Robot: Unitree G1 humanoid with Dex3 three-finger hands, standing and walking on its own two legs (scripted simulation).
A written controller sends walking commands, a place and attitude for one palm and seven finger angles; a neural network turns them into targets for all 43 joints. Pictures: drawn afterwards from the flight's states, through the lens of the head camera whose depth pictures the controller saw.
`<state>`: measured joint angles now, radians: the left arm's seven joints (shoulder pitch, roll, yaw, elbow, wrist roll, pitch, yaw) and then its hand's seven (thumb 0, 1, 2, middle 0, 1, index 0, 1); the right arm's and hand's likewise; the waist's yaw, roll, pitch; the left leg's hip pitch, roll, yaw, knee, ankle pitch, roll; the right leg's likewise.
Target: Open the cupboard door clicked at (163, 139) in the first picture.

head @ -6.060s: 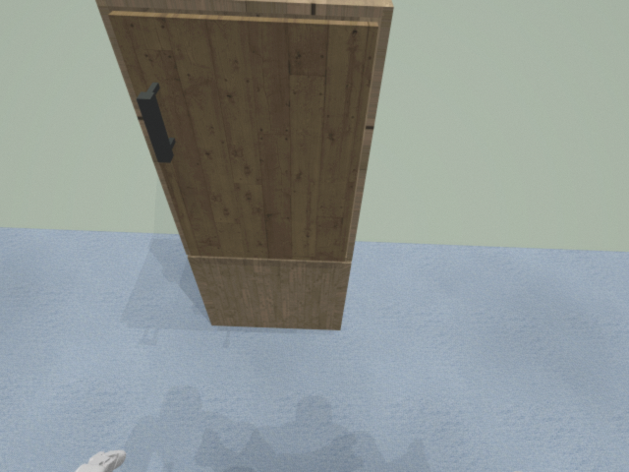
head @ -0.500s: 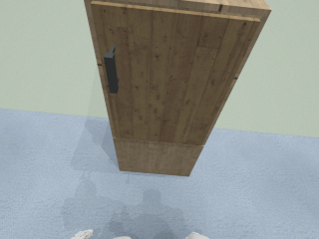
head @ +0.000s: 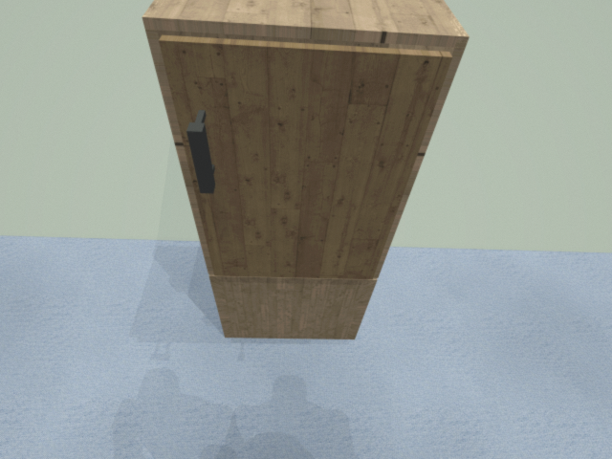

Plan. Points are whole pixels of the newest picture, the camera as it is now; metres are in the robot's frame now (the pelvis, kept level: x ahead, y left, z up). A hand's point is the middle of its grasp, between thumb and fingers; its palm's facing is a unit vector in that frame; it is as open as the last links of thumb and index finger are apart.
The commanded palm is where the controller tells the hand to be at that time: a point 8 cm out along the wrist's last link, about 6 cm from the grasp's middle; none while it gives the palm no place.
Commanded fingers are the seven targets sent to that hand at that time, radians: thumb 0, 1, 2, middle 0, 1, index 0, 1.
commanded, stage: come to a stop and stand still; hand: left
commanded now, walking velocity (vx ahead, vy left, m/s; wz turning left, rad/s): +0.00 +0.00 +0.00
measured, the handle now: (204, 152) +0.57 +0.19 +0.07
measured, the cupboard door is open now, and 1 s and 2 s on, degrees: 0 0 0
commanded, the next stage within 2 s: look again from close up in 0.58 s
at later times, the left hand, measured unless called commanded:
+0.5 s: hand out of the picture -0.03 +0.09 -0.18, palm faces +0.07 -0.99 -0.14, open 7.3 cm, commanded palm none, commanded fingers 0.00 0.90 0.90 -0.20 -0.30 -0.20 -0.30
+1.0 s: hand out of the picture +0.01 +0.15 -0.18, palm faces +0.04 -0.98 -0.21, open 7.4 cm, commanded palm none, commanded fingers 0.00 0.90 0.90 -0.20 -0.30 -0.20 -0.30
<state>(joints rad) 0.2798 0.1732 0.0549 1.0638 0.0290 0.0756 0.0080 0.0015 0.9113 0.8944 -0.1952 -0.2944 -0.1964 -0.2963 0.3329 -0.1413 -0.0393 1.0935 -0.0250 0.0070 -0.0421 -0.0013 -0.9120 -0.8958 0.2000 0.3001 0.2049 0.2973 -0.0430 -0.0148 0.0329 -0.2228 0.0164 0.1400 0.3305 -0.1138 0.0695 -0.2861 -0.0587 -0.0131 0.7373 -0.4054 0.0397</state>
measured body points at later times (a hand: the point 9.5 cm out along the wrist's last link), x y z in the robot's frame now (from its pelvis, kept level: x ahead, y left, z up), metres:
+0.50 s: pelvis -0.01 -0.06 -0.01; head +0.00 -0.06 +0.44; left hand -0.03 +0.14 -0.17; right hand -0.03 -0.26 -0.17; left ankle +0.00 +0.08 -0.75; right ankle -0.02 -0.16 -0.75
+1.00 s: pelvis +0.00 -0.03 -0.01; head +0.00 -0.03 +0.44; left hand +0.01 +0.20 -0.17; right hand +0.01 -0.25 -0.17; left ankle +0.00 +0.08 -0.75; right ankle -0.02 -0.16 -0.75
